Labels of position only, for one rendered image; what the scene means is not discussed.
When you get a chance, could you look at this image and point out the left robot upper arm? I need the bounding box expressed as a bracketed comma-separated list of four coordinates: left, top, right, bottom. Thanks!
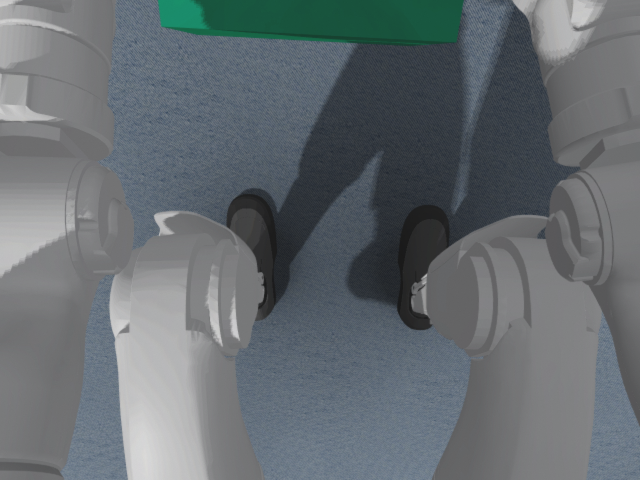
[0, 156, 134, 480]

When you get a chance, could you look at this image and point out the left robot forearm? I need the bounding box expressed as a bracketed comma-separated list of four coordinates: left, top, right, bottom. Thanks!
[0, 0, 116, 162]

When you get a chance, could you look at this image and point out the robot left thigh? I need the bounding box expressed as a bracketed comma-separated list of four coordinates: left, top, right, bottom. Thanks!
[115, 233, 265, 480]

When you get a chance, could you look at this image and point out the carton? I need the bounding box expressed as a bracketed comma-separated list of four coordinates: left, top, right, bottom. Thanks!
[158, 0, 464, 46]

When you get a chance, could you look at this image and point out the robot left shin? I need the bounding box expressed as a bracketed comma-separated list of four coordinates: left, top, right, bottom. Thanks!
[109, 211, 264, 338]

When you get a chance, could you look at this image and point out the right robot upper arm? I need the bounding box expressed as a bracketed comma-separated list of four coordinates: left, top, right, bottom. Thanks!
[545, 161, 640, 426]

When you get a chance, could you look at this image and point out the right robot forearm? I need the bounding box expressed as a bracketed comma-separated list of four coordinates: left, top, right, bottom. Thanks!
[512, 0, 640, 170]

